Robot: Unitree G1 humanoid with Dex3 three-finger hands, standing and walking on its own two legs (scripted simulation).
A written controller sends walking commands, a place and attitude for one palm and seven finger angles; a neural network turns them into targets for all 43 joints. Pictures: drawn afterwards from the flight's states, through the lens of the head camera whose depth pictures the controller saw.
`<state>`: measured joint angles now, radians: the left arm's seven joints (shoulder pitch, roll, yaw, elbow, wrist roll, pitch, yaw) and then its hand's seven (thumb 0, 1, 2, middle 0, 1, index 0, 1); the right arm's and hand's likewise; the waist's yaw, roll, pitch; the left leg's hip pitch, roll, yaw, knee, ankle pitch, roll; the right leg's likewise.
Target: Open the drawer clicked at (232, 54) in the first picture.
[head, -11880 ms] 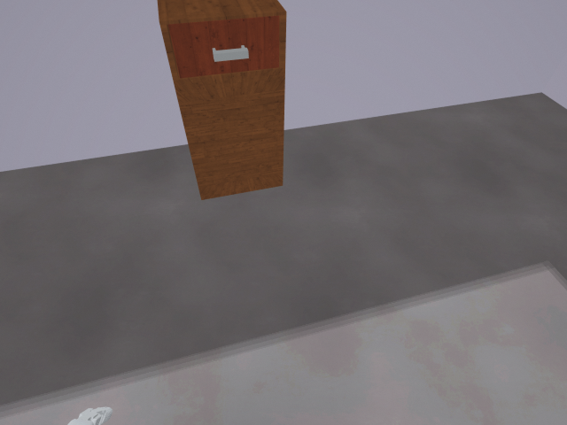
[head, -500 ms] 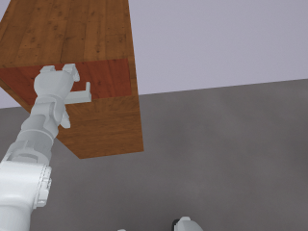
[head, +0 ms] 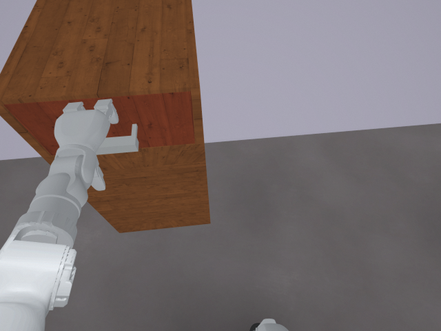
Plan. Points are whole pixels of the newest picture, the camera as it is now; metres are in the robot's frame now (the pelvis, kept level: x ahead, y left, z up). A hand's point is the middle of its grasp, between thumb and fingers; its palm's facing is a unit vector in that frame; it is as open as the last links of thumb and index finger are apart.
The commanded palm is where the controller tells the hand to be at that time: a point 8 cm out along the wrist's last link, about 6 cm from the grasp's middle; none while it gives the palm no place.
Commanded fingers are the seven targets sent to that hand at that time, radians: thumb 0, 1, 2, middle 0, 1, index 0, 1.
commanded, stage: move the hooked fingers above the handle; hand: left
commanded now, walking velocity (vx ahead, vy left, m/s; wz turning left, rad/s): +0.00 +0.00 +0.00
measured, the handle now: (111, 137) +0.52 +0.24 -0.02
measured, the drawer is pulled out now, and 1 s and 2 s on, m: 0.00 0.00 0.00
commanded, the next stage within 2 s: lower the fingers behind the handle in 0.16 s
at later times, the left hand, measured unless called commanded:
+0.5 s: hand (102, 149) +0.46 +0.23 +0.01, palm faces -0.10 -0.03 -0.99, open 13.8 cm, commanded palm +0.45 +0.24 +0.07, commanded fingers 0.00 -0.50 0.30 -0.30 -1.20 -0.30 -1.20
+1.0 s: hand (108, 158) +0.46 +0.23 -0.02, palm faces -0.08 -0.04 -1.00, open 13.8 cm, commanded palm +0.45 +0.23 +0.04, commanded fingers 0.00 -0.50 0.30 -0.30 -1.20 -0.30 -1.20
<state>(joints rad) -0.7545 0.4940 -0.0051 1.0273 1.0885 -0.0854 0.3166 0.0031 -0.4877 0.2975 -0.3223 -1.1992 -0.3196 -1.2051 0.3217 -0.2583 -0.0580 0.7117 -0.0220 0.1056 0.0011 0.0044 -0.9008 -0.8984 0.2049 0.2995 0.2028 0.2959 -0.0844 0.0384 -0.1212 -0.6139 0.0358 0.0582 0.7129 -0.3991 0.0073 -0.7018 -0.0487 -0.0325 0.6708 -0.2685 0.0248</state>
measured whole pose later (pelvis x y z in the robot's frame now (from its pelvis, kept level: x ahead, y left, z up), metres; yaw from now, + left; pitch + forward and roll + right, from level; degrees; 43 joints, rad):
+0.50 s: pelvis +0.00 -0.01 +0.00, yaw +0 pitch +19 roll +0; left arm -0.78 0.52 0.02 1.07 1.09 -0.12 0.30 0.00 -0.49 0.30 -0.32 -1.20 -0.32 -1.20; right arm 0.34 -0.27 -0.05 0.72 -0.03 0.10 -0.01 0.00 -0.90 -0.90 0.20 0.30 0.20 0.30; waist -0.10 0.03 -0.12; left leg -0.66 0.04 0.06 0.74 -0.40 0.00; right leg -0.75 -0.04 -0.03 0.70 -0.28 0.02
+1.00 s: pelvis -0.01 +0.00 -0.02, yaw +0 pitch +22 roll -1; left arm -0.79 0.50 0.01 1.11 1.12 -0.12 0.37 0.00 -0.49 0.30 -0.32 -1.20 -0.32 -1.20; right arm 0.33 -0.26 -0.06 0.74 -0.05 0.09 0.02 0.00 -0.90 -0.90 0.20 0.30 0.20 0.30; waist -0.12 0.04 -0.15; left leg -0.79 0.04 0.05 0.86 -0.45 0.01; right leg -0.87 -0.05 -0.03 0.80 -0.30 0.03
